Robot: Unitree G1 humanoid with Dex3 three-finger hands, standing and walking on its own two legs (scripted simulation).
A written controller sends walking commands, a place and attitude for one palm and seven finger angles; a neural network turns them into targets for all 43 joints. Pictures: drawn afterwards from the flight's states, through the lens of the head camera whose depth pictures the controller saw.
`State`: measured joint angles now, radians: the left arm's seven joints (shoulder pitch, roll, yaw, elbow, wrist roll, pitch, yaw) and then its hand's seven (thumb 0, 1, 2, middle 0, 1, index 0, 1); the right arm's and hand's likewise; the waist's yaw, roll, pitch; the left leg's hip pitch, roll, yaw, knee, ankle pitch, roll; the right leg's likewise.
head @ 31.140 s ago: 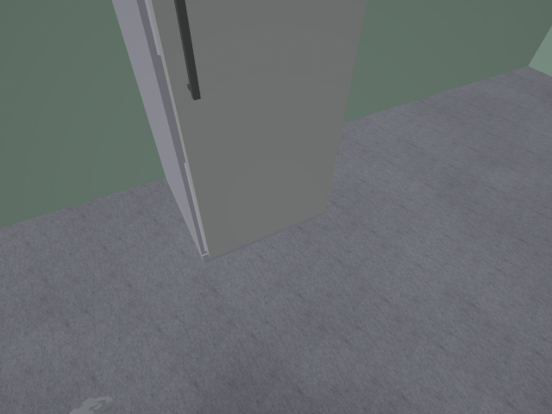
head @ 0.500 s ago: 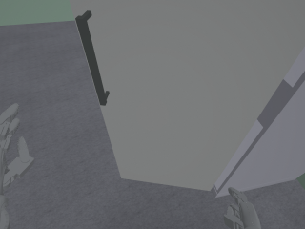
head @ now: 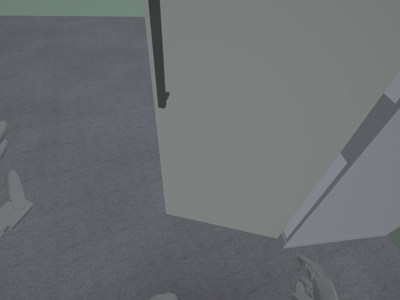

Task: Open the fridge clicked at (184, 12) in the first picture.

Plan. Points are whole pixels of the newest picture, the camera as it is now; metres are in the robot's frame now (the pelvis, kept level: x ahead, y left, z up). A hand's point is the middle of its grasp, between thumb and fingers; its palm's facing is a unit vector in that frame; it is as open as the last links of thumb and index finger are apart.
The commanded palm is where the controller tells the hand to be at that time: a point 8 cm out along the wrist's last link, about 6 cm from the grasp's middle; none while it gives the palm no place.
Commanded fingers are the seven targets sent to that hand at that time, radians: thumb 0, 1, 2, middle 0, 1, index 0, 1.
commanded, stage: step back with the hand held close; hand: left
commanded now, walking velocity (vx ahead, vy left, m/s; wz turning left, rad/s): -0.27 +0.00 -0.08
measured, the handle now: (161, 55) +0.59 +0.15 +0.20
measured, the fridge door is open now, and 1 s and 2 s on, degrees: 70 70 70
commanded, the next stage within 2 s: stop stepping back and stand still in 0.40 s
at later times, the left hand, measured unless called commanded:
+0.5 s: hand out of the picture +0.12 +0.26 +0.19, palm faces +0.36 -0.84 -0.40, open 7.4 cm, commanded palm +0.07 +0.30 +0.19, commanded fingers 0.00 0.90 0.90 -0.20 -0.30 -0.20 -0.30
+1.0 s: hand out of the picture +0.02 +0.30 +0.19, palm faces +0.48 -0.83 -0.28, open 7.4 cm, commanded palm -0.04 +0.34 +0.19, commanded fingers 0.00 0.90 0.90 -0.20 -0.30 -0.20 -0.30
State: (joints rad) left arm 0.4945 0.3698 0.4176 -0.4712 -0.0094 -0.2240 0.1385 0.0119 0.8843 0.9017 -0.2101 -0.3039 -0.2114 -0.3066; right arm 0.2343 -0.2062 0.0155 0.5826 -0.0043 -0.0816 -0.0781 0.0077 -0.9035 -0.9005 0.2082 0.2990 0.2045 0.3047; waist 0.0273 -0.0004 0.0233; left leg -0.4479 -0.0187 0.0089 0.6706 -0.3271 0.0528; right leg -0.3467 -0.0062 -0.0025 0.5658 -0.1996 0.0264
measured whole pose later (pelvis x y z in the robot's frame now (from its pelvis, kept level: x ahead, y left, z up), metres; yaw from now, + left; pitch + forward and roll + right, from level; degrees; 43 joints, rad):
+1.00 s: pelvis -0.20 +0.05 +0.01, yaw -4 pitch +0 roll +0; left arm 0.38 0.36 0.39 -0.40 -0.01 -0.17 0.19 0.01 0.88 0.90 -0.21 -0.30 -0.21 -0.31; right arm 0.32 -0.26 -0.02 0.68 -0.02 -0.13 -0.11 0.01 -0.90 -0.90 0.21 0.30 0.20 0.30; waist 0.00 -0.04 -0.11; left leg -0.24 0.06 0.04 0.57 -0.45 0.05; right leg -0.36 -0.03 -0.13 0.61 -0.33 -0.05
